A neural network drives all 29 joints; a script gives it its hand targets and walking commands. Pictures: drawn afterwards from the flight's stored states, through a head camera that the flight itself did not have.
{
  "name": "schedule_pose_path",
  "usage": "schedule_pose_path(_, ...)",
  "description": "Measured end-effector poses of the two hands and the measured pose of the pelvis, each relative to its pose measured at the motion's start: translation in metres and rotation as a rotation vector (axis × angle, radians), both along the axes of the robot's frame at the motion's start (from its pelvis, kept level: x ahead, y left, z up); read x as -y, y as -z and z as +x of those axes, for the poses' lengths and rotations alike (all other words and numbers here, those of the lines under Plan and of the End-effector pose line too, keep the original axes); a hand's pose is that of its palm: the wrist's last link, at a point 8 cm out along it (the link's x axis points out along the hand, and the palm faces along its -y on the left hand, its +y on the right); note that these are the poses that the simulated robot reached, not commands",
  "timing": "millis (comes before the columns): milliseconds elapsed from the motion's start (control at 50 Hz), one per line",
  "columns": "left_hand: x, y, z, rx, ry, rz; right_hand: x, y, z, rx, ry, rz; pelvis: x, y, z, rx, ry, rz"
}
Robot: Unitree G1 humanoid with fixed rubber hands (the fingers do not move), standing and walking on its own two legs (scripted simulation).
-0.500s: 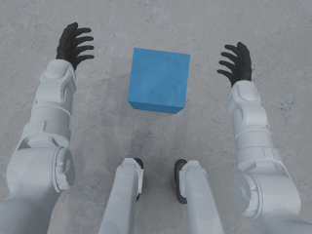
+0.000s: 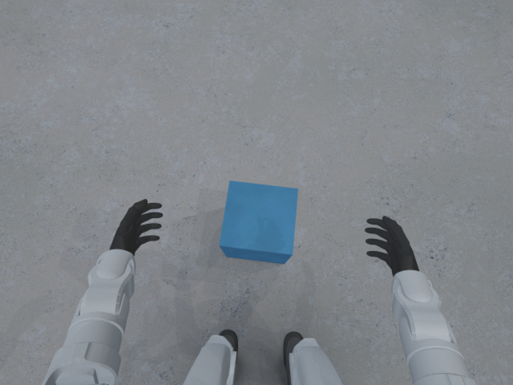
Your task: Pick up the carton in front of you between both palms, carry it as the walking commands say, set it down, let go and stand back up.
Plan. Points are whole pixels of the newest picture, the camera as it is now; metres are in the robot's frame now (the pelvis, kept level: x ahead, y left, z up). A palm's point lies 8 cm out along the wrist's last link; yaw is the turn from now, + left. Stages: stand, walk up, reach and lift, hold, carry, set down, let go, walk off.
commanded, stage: let go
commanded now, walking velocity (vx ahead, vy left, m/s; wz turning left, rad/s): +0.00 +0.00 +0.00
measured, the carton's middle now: (259, 225) +0.49 +0.01 -0.60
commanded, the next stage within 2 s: stand in 0.84 s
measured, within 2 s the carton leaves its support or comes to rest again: neither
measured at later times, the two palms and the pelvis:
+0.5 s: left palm (88, 350) +0.19 +0.22 -0.01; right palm (475, 367) +0.19 -0.25 -0.01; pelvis +0.03 -0.01 +0.06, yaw +0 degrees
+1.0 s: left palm (59, 359) +0.18 +0.26 -0.03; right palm (483, 369) +0.18 -0.26 -0.02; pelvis +0.03 +0.00 +0.05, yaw +0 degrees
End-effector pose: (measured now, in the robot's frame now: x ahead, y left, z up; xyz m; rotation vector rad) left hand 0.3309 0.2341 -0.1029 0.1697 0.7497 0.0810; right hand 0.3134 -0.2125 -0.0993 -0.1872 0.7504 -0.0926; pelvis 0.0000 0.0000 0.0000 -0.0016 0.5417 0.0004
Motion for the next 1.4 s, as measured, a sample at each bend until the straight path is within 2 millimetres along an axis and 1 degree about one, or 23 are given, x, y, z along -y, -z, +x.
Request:
schedule_pose_path(100, 0.005, -0.021, -0.026, -0.007, 0.007, -0.005, 0.009, -0.023, -0.028, -0.011, 0.004, 0.008, 0.004, -0.015, 0.014, 0.078, 0.002, 0.0)
schedule_pose_path(240, 0.01, -0.051, -0.076, -0.022, 0.007, -0.006, 0.02, -0.053, -0.076, -0.028, 0.01, 0.02, 0.008, -0.037, 0.027, 0.229, 0.001, 0.003)
schedule_pose_path(340, 0.01, -0.074, -0.108, -0.019, 0.008, -0.001, 0.027, -0.077, -0.103, -0.016, 0.005, 0.017, 0.01, -0.05, 0.033, 0.364, 0.004, 0.005)
schedule_pose_path(420, 0.01, -0.085, -0.128, -0.022, 0.011, -0.003, 0.033, -0.086, -0.119, -0.015, 0.009, 0.016, 0.01, -0.054, 0.035, 0.456, 0.006, 0.004)
schedule_pose_path(500, 0.011, -0.088, -0.14, -0.038, 0.013, -0.007, 0.034, -0.087, -0.128, -0.031, 0.007, 0.025, 0.009, -0.055, 0.032, 0.534, 0.006, 0.002)
schedule_pose_path(580, 0.011, -0.09, -0.144, -0.047, 0.015, -0.006, 0.03, -0.087, -0.128, -0.04, -0.007, 0.033, 0.008, -0.055, 0.028, 0.591, 0.004, 0.002)
schedule_pose_path(700, 0.008, -0.092, -0.143, -0.049, 0.018, -0.005, 0.023, -0.09, -0.123, -0.04, -0.019, 0.028, 0.006, -0.053, 0.025, 0.638, 0.003, 0.002)
schedule_pose_path(840, 0.007, -0.089, -0.143, -0.054, 0.013, -0.008, 0.022, -0.088, -0.128, -0.065, -0.005, 0.015, 0.002, -0.052, 0.027, 0.656, 0.007, -0.001)
schedule_pose_path(900, 0.003, -0.085, -0.145, -0.054, 0.002, 0.015, 0.026, -0.088, -0.127, -0.068, 0.014, -0.021, 0.001, -0.051, 0.028, 0.641, 0.012, -0.004)
schedule_pose_path(960, -0.015, -0.078, -0.149, -0.08, -0.012, 0.084, 0.04, -0.082, -0.129, -0.078, 0.033, -0.087, 0.0, -0.05, 0.03, 0.601, 0.01, -0.004)
schedule_pose_path(1040, -0.04, -0.074, -0.156, -0.112, -0.038, 0.151, 0.058, -0.076, -0.135, -0.111, 0.044, -0.147, -0.001, -0.048, 0.033, 0.57, 0.006, -0.006)
schedule_pose_path(1120, -0.053, -0.071, -0.161, -0.145, -0.052, 0.179, 0.067, -0.071, -0.138, -0.14, 0.054, -0.168, -0.003, -0.048, 0.037, 0.555, 0.006, -0.007)
schedule_pose_path(1200, -0.057, -0.069, -0.161, -0.163, -0.053, 0.189, 0.068, -0.068, -0.137, -0.153, 0.055, -0.172, -0.004, -0.048, 0.041, 0.549, 0.006, -0.006)
schedule_pose_path(1300, -0.057, -0.068, -0.158, -0.171, -0.05, 0.191, 0.067, -0.065, -0.135, -0.163, 0.049, -0.172, -0.005, -0.049, 0.044, 0.549, 0.005, -0.003)
schedule_pose_path(1400, -0.056, -0.067, -0.159, -0.179, -0.05, 0.191, 0.069, -0.064, -0.137, -0.179, 0.049, -0.174, -0.004, -0.05, 0.045, 0.552, 0.003, -0.001)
